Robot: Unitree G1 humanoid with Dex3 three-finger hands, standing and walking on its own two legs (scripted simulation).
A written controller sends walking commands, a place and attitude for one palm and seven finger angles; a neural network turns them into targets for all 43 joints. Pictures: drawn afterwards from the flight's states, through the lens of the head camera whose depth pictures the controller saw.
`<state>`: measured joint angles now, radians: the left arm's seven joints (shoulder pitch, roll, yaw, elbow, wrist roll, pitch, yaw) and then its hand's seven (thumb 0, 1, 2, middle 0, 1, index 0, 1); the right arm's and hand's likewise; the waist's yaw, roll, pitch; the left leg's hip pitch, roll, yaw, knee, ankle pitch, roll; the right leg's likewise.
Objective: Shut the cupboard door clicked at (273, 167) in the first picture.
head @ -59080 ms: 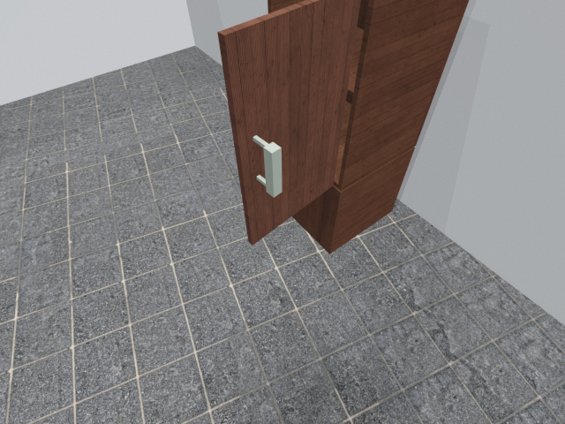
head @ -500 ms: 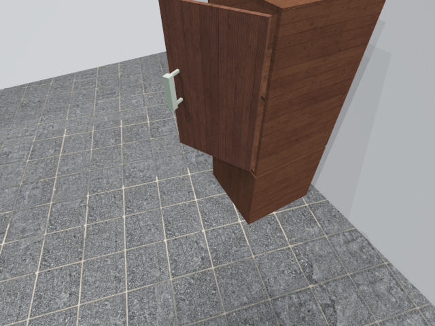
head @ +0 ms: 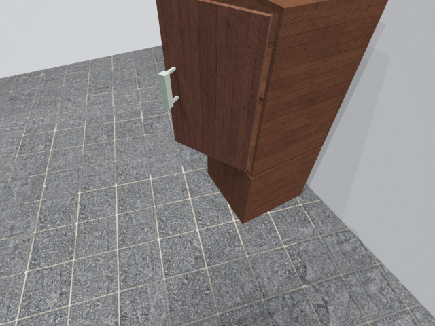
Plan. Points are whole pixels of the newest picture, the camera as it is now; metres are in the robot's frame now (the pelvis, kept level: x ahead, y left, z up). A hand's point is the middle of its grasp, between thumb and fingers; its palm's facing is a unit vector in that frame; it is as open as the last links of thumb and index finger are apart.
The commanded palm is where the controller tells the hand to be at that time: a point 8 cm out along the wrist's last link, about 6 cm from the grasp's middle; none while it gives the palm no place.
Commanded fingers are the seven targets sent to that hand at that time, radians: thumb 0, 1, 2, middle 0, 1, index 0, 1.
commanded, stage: look to check the result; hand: left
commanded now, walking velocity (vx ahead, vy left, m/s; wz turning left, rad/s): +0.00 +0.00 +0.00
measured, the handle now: (170, 87) +0.86 +0.22 -0.05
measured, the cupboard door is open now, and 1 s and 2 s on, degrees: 31 31 31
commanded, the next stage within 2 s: walk to a spot facing it in 0.44 s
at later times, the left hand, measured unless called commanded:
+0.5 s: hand out of the picture +0.00 +0.17 -0.18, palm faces +0.03 -0.98 -0.18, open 7.4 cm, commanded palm none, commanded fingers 0.00 0.90 0.90 -0.20 -0.30 -0.20 -0.30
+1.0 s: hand out of the picture +0.02 +0.23 -0.21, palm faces +0.24 -0.95 -0.22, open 7.4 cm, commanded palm none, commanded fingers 0.00 0.90 0.90 -0.20 -0.30 -0.20 -0.30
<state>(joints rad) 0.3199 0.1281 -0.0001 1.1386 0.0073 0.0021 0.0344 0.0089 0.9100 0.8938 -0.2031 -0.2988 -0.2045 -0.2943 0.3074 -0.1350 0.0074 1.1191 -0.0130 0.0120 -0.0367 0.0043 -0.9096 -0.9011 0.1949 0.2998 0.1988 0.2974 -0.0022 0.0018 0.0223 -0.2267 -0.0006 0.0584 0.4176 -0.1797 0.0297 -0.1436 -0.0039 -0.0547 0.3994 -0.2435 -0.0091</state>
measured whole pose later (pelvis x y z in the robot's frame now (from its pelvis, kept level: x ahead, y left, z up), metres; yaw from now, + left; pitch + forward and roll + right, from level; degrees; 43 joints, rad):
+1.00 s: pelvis +0.01 +0.03 -0.03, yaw +12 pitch +0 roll -1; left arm 0.21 0.21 0.07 0.98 0.02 0.05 0.04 0.01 0.90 0.89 -0.20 -0.30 -0.21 -0.29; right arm 0.25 -0.20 -0.05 0.99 -0.02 0.04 0.00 0.01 -0.91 -0.90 0.20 0.30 0.20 0.30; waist -0.02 -0.04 0.09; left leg -0.38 -0.01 0.06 0.71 -0.31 0.05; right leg -0.28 -0.11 -0.16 0.83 -0.52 0.03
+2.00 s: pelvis +0.00 -0.02 -0.01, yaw +49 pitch +1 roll +0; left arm 0.24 0.26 0.07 0.92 0.02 0.08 0.03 0.01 0.91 0.89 -0.20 -0.30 -0.20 -0.29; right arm 0.12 -0.22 -0.04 0.86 -0.02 0.03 0.00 0.00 -0.91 -0.90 0.20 0.30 0.20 0.30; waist 0.02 -0.05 0.11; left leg -0.29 -0.01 0.02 0.58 -0.32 0.02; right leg -0.44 -0.11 -0.06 1.10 -0.50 0.06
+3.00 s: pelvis +0.10 +0.23 +0.00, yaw +83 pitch +1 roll -1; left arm 0.16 0.22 0.07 0.88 0.03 0.00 -0.02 0.01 0.91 0.89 -0.20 -0.30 -0.20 -0.29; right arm 0.23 -0.19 -0.02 0.94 -0.02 -0.05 0.00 0.00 -0.91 -0.90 0.20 0.30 0.20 0.30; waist 0.00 -0.02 0.08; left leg -0.19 -0.06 0.04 0.44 -0.27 0.09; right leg -0.62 -0.16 -0.01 1.06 -0.23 0.07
